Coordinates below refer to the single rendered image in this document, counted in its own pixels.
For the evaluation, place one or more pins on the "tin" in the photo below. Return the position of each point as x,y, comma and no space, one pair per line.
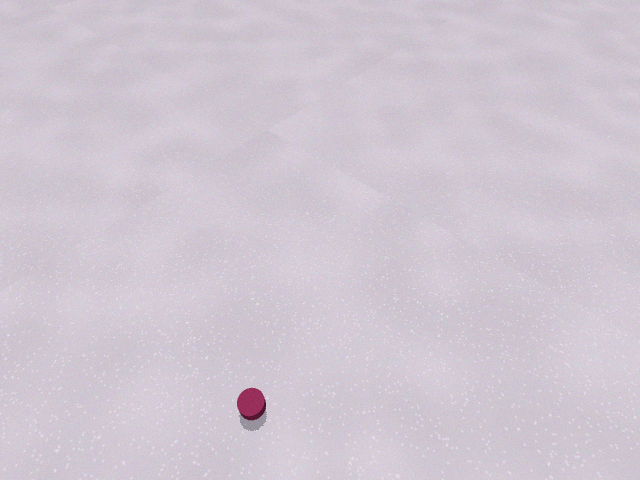
251,404

